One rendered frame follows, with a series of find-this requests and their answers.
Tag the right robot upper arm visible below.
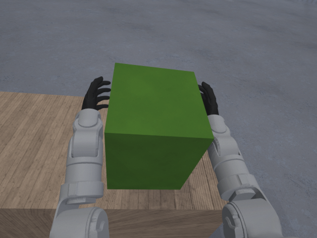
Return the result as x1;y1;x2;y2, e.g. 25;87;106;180
222;198;298;238

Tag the left robot upper arm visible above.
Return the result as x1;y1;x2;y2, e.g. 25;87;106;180
50;207;109;238

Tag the left robot forearm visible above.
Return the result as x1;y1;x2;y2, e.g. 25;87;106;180
49;109;104;238

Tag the right robot forearm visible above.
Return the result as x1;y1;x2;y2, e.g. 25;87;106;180
207;115;282;232

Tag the pedestal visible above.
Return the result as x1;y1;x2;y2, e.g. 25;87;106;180
0;91;229;238

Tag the carton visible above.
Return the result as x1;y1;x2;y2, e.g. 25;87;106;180
105;63;214;190

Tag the left robot hand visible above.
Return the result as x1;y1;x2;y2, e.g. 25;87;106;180
81;76;111;111

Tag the right robot hand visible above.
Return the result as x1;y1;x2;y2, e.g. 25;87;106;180
198;82;219;116

